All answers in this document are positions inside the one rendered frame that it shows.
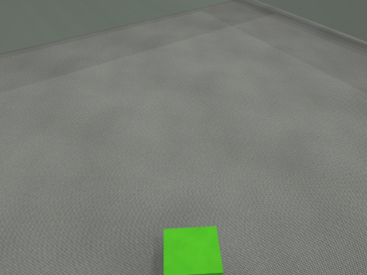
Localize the carton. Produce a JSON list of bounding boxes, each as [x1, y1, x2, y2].
[[163, 226, 223, 275]]

